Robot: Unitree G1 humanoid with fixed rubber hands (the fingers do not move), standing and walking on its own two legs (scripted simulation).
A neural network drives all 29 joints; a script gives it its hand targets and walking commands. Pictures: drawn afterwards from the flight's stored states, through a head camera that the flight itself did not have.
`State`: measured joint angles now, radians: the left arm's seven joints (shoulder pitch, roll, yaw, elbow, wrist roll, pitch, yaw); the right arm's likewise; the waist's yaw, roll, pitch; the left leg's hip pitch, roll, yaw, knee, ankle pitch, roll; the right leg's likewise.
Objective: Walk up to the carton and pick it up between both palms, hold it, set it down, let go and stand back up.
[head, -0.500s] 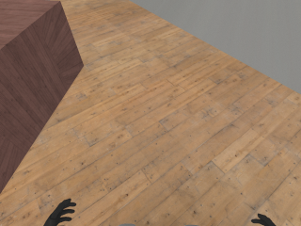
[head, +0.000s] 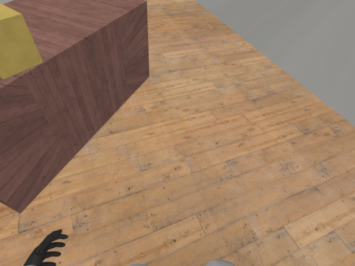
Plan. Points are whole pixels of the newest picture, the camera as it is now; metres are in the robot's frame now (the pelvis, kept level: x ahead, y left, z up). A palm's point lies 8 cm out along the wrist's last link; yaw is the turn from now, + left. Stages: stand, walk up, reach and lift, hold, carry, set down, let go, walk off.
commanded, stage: walk up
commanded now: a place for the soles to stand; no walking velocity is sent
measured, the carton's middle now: out of the picture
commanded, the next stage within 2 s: none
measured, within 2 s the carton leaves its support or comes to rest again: neither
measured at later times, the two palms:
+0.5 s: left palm out of the picture +0.12 +0.38 -0.06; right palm (262, 196) +0.30 -0.22 -0.07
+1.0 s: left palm out of the picture +0.18 +0.45 -0.08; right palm (223, 146) +0.46 -0.14 -0.06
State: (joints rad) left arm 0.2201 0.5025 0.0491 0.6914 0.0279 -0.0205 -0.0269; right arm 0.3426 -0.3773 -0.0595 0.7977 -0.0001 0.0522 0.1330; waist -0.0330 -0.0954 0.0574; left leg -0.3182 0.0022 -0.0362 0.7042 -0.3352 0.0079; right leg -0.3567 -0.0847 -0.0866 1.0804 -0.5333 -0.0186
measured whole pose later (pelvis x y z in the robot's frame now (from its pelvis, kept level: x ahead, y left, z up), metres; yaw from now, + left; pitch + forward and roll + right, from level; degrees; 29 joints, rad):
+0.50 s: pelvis +0.12 +0.05 +0.02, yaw +11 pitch +3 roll +0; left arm 0.32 0.42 0.05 0.69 0.03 -0.08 -0.02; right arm 0.21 -0.43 -0.06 0.71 0.00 0.02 0.11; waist 0.05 0.02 0.06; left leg -0.54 0.08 -0.03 0.74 -0.21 0.03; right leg -0.22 -0.06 -0.13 0.51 -0.34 0.01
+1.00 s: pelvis +0.25 +0.12 +0.01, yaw +29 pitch -2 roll +0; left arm 0.29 0.49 0.05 0.69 0.03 -0.04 -0.05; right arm 0.35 -0.41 -0.06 0.74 0.00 -0.02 0.08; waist 0.00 -0.07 0.08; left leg -0.23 -0.12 -0.19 0.56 -0.29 0.05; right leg -0.38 -0.05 -0.12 0.75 -0.46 -0.02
